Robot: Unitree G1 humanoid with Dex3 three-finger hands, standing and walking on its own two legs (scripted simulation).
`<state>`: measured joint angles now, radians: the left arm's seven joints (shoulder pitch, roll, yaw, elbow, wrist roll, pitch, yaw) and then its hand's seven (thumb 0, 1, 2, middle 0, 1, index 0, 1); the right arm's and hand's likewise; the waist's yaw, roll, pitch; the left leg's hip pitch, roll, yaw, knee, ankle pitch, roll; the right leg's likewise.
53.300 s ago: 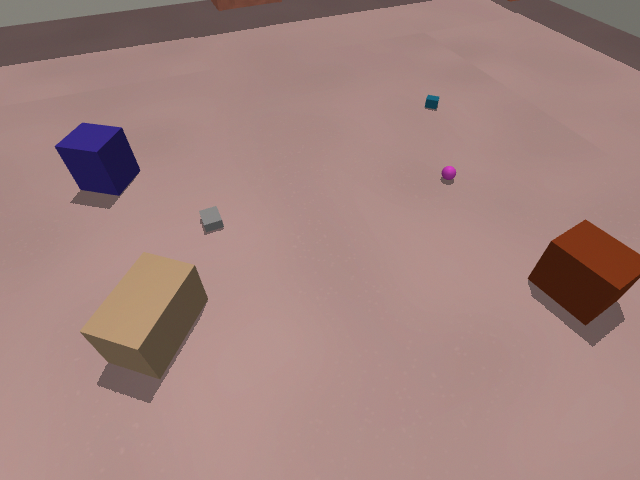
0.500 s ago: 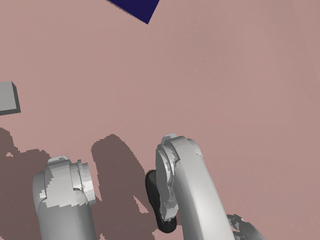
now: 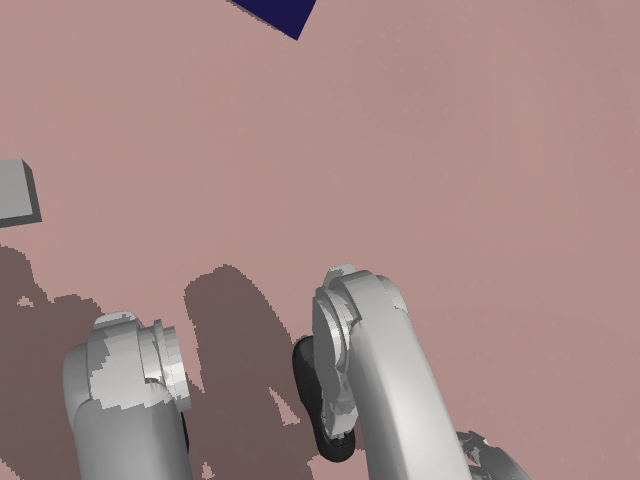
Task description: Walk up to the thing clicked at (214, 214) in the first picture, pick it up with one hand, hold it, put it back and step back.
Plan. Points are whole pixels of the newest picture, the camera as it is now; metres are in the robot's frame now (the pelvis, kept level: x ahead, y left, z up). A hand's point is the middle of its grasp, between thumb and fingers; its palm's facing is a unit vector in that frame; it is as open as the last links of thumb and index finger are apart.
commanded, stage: rise first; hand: left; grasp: from above
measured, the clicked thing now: out of the picture +0.49 +0.34 -0.30
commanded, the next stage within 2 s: approach in 1.34 s
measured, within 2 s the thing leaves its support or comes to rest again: neither
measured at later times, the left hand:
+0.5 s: hand out of the picture +0.46 +0.37 -0.17, palm faces -0.42 -0.08 -0.90, open 13.0 cm
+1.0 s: hand out of the picture +0.46 +0.37 -0.17, palm faces -0.43 -0.08 -0.90, open 13.2 cm
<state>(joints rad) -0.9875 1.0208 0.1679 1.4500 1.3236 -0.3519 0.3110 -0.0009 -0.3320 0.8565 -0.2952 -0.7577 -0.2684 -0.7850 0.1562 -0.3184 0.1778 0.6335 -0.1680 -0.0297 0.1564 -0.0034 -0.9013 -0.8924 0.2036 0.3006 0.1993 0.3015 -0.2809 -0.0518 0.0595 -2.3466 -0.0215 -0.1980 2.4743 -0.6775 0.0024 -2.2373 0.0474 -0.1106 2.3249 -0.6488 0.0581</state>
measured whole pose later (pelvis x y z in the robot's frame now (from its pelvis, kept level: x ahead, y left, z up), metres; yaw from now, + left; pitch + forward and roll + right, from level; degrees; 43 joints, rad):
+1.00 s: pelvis +0.00 +0.00 +0.00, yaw +0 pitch +31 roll -13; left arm -1.01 1.01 0.15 1.45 1.35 -0.37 0.34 0.00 -0.35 0.87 -0.29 -0.75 -0.26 -0.78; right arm 0.15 -0.32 0.17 0.65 -0.17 -0.03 0.15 0.00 -0.90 -0.89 0.20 0.30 0.20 0.30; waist -0.28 -0.06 0.05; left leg -2.35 -0.02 -0.20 2.48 -0.69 0.00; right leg -2.24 0.04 -0.11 2.33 -0.66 0.06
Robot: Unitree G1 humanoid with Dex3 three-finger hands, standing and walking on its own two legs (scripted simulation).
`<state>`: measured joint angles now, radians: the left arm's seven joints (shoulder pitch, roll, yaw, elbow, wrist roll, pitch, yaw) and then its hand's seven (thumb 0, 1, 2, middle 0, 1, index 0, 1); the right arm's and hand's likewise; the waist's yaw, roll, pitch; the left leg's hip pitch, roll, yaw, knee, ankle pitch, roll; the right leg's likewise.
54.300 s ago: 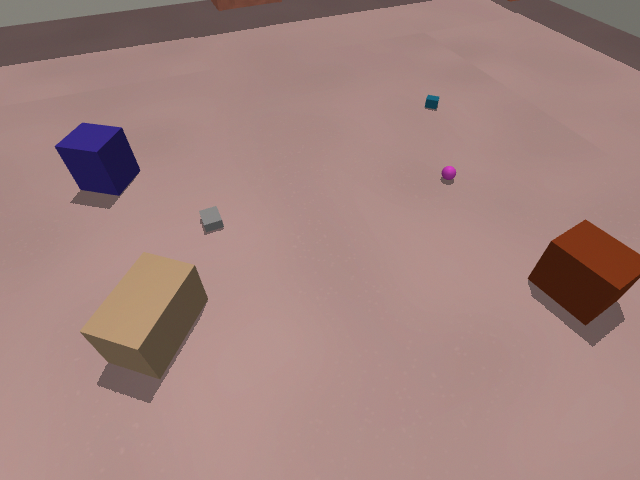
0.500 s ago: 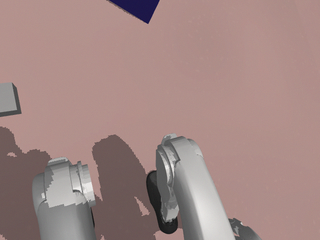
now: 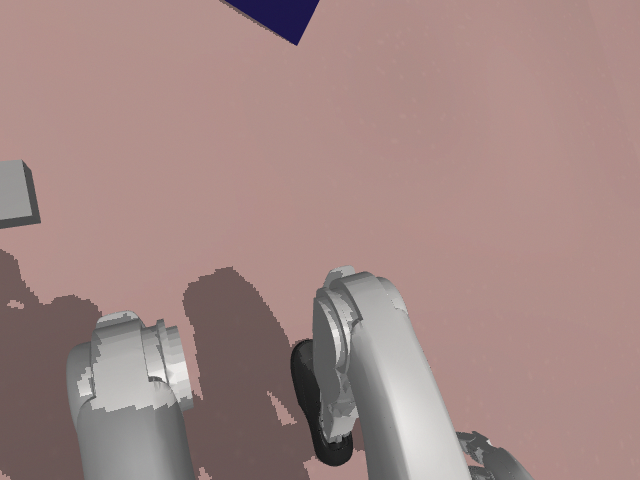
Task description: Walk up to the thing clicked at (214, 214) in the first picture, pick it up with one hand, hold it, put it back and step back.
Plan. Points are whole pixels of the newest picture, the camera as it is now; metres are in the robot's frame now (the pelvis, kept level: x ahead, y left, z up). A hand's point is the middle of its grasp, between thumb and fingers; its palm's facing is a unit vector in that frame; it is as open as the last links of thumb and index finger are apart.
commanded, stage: rise first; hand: left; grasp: from above
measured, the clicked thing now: out of the picture +0.49 +0.34 -0.30
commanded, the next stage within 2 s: approach in 0.34 s
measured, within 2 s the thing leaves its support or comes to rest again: neither
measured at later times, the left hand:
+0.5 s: hand out of the picture +0.46 +0.37 -0.17, palm faces -0.44 -0.08 -0.89, open 13.3 cm
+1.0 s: hand out of the picture +0.50 +0.32 -0.16, palm faces -0.40 -0.03 -0.91, open 13.4 cm
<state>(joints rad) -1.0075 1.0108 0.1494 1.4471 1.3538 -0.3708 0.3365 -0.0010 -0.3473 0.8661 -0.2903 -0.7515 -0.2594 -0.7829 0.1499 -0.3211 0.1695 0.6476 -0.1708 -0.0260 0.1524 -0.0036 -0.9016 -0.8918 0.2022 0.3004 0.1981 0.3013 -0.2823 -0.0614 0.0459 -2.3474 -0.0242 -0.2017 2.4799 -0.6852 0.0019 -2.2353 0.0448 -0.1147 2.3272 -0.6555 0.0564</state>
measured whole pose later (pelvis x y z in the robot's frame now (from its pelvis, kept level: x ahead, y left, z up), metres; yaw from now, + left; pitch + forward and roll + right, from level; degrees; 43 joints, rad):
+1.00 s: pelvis +0.00 +0.00 +0.00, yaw +0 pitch +33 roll -11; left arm -1.09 0.95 0.11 1.53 1.31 -0.18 0.39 0.00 -0.40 0.89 -0.25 -0.81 -0.23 -0.84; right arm 0.20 -0.32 0.20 0.63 -0.15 -0.05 0.17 0.00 -0.91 -0.89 0.20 0.30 0.20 0.30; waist -0.36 -0.01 0.04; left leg -2.36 0.00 -0.18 2.46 -0.69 0.00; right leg -2.28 0.06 -0.10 2.32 -0.64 0.07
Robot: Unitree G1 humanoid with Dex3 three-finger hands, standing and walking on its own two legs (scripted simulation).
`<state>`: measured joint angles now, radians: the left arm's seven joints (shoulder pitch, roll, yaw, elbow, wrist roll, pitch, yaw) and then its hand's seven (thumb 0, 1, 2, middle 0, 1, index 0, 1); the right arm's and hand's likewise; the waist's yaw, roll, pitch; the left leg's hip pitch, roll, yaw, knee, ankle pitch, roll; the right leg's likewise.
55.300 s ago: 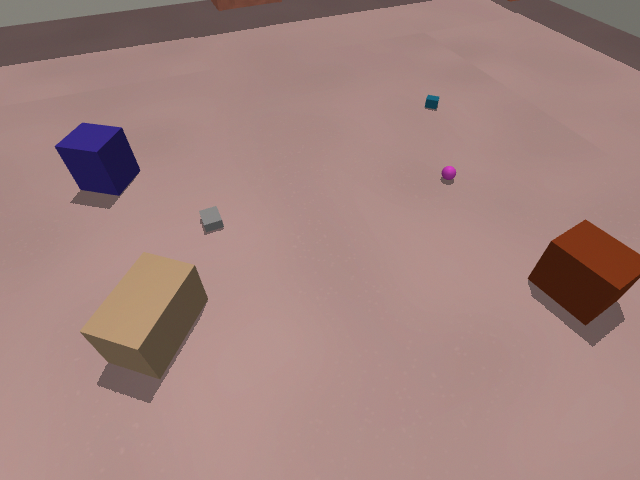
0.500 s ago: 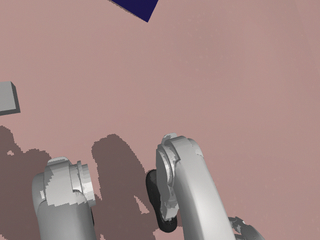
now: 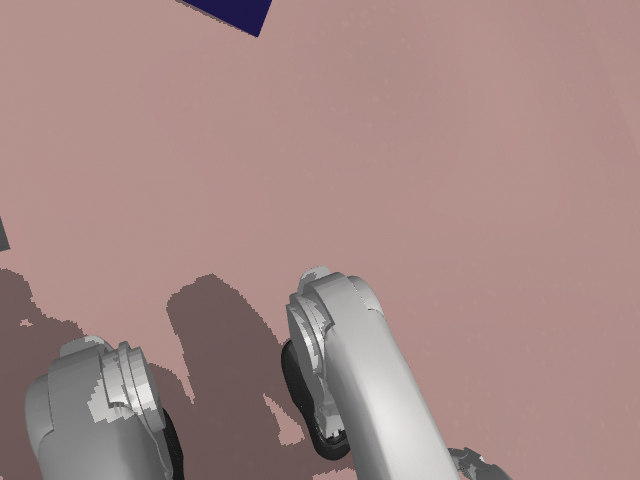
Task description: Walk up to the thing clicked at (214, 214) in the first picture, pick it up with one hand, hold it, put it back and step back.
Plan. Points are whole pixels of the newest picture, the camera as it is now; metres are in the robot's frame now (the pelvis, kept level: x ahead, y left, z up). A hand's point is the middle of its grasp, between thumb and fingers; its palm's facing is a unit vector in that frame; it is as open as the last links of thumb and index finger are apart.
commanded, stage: approach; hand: left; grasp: from above
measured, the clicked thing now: out of the picture +0.49 +0.34 -0.30
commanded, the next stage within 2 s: close in in 0.12 s
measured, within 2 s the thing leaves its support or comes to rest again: neither
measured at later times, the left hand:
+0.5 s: hand out of the picture +0.47 +0.34 -0.20, palm faces -0.43 -0.10 -0.90, open 13.6 cm
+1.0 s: hand out of the picture +0.48 +0.34 -0.24, palm faces -0.46 -0.10 -0.88, open 14.0 cm
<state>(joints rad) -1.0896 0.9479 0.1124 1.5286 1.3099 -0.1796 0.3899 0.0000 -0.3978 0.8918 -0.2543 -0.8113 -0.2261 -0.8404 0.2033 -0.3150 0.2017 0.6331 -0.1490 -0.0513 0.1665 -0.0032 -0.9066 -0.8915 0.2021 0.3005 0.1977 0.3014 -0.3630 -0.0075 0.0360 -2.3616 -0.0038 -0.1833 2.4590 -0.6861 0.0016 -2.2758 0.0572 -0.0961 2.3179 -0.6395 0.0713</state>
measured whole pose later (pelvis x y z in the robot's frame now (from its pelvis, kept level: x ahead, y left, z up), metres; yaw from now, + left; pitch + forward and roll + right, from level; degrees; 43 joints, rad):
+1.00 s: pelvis +0.00 +0.01 -0.01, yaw -3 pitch +29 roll -14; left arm -1.08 1.11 0.18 1.63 1.33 -0.24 0.44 0.00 -0.47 0.95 -0.17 -0.86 -0.14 -0.89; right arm 0.18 -0.35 0.29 0.59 -0.21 -0.12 0.17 0.00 -0.91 -0.90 0.20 0.30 0.20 0.30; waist -0.41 -0.10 0.16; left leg -2.37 -0.01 -0.23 2.54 -0.70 0.01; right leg -2.26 0.07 -0.14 2.35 -0.64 0.06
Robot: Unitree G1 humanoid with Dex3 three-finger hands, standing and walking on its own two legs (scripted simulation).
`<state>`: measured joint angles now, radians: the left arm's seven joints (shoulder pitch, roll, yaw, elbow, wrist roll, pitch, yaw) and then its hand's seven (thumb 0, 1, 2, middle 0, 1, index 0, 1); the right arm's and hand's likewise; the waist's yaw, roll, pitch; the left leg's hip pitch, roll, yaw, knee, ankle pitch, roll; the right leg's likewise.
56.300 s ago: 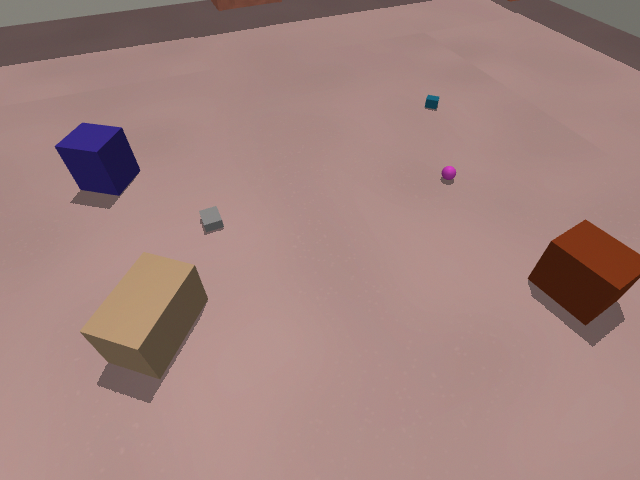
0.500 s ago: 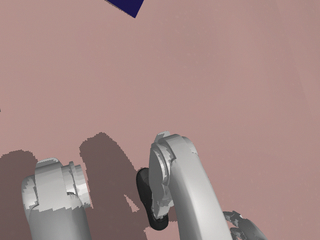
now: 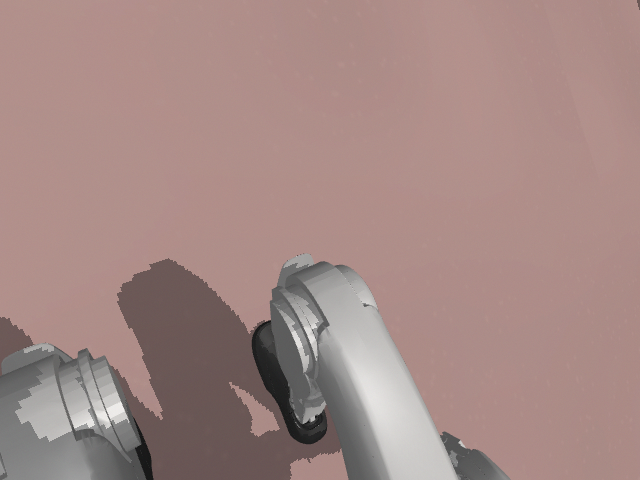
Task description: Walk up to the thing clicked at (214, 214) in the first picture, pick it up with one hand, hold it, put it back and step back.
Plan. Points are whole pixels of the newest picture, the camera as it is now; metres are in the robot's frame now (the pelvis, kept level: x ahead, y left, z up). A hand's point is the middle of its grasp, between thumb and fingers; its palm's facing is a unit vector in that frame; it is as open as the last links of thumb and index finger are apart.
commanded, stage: rest palm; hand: left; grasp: from above
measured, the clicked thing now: out of the picture +0.47 +0.36 -0.28
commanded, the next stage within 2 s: close in 1.78 s
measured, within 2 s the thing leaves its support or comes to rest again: neither
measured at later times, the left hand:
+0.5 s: hand out of the picture +0.46 +0.35 -0.23, palm faces -0.42 -0.11 -0.90, open 14.0 cm
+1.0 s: hand out of the picture +0.46 +0.36 -0.24, palm faces -0.48 -0.14 -0.86, open 13.7 cm
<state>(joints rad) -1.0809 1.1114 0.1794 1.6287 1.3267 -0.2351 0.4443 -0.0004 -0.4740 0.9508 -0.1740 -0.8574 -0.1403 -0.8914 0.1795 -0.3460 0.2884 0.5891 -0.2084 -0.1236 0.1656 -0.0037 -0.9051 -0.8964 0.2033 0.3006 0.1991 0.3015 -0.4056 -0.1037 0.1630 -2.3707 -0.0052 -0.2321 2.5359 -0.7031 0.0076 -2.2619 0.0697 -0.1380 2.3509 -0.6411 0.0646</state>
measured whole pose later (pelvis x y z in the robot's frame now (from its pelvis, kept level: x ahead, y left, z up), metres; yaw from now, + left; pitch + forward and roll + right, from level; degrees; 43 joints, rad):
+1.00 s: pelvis +0.00 +0.00 +0.00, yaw -1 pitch +27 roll -16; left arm -1.09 1.17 0.11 1.65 1.29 -0.29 0.45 0.00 -0.43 0.91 -0.18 -0.88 -0.16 -0.90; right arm 0.12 -0.38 0.35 0.57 -0.23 -0.14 0.17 0.00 -0.91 -0.90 0.20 0.30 0.20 0.30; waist -0.40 -0.15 0.22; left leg -2.34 0.00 -0.27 2.55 -0.72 0.00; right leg -2.22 0.08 -0.17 2.34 -0.64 0.08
